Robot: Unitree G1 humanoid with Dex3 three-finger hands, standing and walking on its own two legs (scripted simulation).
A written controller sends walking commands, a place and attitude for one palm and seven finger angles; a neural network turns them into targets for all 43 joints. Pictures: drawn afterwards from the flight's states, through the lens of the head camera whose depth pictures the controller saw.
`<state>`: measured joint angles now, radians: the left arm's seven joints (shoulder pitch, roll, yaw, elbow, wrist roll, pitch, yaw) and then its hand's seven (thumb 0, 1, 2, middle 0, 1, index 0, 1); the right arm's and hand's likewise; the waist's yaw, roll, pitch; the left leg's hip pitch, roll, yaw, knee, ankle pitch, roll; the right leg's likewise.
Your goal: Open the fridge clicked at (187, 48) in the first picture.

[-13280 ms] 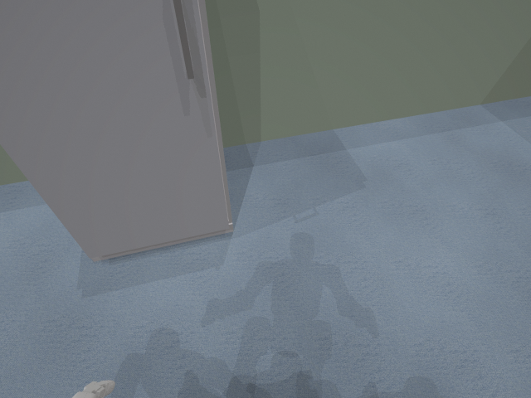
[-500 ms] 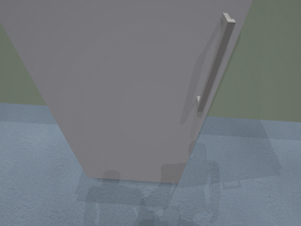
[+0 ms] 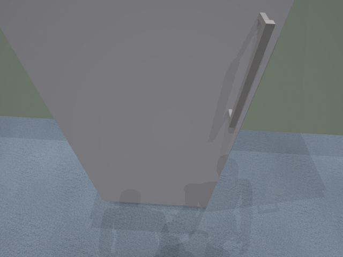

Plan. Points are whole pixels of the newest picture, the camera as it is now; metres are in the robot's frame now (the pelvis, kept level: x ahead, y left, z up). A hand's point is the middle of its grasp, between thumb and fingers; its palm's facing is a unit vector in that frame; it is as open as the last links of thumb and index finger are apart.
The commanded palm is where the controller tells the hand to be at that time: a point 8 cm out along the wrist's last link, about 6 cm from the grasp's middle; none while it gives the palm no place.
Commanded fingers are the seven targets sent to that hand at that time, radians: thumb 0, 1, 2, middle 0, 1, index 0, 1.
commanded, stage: look again from close up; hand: right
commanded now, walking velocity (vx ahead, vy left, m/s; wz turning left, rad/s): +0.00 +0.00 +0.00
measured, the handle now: (244, 79) +0.46 -0.13 +0.19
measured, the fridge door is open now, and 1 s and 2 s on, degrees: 0 0 0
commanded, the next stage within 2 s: raise the hand to about handle height in 0.38 s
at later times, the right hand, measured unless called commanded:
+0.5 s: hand out of the picture +0.00 -0.16 -0.18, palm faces +0.03 +0.98 -0.19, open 7.3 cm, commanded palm +0.09 -0.21 -0.07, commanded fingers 0.00 -0.85 -0.88 0.20 0.33 0.20 0.33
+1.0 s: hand out of the picture +0.13 -0.20 +0.01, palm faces +0.17 +0.98 -0.04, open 9.1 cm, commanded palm +0.13 -0.24 +0.02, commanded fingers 0.00 -0.27 -0.63 0.25 0.70 0.25 0.70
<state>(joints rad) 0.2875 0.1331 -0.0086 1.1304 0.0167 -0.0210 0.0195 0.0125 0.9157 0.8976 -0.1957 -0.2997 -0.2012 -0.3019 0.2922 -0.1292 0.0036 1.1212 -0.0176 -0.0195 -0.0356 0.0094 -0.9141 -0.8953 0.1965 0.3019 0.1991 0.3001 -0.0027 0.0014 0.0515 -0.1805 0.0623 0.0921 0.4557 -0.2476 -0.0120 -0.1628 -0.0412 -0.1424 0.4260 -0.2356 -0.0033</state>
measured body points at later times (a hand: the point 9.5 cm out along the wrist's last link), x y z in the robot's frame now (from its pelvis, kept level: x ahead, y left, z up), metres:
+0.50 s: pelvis +0.00 +0.01 +0.00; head +0.02 +0.01 +0.45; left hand -0.01 +0.22 -0.16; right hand +0.00 -0.21 -0.16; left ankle +0.00 +0.12 -0.74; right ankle +0.00 -0.11 -0.74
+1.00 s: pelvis -0.02 +0.02 -0.05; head -0.01 +0.00 +0.40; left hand +0.22 +0.24 -0.07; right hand +0.12 -0.25 +0.01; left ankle +0.00 +0.12 -0.74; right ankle +0.00 -0.11 -0.74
